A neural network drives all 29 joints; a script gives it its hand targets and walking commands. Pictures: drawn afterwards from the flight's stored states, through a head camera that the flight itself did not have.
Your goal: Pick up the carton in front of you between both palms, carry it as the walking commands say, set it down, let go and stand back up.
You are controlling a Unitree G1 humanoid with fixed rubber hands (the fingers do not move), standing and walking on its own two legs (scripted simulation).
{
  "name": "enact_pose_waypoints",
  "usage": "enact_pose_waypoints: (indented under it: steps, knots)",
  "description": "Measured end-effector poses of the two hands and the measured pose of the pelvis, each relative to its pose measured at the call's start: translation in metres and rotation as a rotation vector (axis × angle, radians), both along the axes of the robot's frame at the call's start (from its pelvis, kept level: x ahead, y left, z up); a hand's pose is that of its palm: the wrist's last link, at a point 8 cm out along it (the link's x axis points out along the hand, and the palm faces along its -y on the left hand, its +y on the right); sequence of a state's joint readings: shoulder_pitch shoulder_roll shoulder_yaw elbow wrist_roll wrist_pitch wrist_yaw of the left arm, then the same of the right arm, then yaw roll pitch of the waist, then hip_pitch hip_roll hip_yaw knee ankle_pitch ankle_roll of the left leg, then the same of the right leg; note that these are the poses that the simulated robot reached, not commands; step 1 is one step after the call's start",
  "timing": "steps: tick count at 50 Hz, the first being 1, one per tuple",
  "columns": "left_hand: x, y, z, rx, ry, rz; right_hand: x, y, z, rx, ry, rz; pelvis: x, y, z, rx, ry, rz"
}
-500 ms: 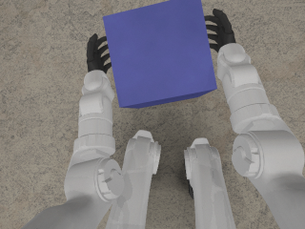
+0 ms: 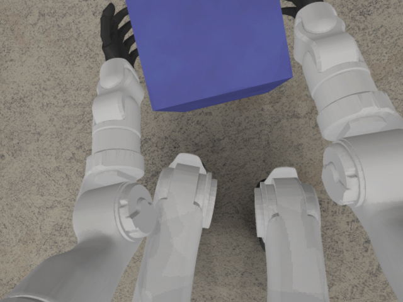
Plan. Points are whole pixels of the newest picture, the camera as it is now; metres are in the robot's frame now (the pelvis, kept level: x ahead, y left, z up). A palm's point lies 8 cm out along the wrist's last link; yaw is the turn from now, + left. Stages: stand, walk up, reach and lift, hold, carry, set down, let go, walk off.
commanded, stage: set down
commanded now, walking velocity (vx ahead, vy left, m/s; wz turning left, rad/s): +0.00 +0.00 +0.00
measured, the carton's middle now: (212, 48) +0.51 +0.07 -0.24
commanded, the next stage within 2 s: none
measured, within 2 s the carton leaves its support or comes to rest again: rests again in 0.40 s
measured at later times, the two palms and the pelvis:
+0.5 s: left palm (125, 64) +0.47 +0.22 -0.17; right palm (304, 19) +0.55 -0.08 -0.18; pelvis +0.00 +0.00 -0.01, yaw +0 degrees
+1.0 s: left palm (126, 66) +0.47 +0.22 -0.19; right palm (306, 20) +0.55 -0.08 -0.19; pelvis -0.01 +0.00 -0.02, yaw +1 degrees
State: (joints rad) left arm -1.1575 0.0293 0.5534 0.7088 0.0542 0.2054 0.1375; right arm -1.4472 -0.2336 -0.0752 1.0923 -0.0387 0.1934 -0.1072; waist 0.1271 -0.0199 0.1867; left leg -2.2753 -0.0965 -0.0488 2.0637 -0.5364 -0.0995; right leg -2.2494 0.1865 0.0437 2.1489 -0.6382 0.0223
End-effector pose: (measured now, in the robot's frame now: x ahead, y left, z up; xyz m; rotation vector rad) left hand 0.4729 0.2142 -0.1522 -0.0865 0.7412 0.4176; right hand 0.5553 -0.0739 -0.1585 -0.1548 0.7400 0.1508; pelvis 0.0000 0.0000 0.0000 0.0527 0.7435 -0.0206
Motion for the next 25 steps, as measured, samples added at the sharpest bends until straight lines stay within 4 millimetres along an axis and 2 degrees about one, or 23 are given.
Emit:
enact_pose_waypoints:
  steps: [18, 25]
  knots:
    - [-0.005, -0.001, -0.018, -0.007, 0.046, -0.054, -0.009, -0.005, -0.020, -0.020, 0.040, 0.004, -0.003, -0.001, -0.009, 0.003, -0.037, -0.007]
    - [-0.005, 0.001, -0.020, -0.003, 0.050, -0.068, -0.008, -0.004, -0.020, -0.011, 0.042, 0.017, -0.005, -0.001, -0.013, 0.007, -0.053, -0.007]
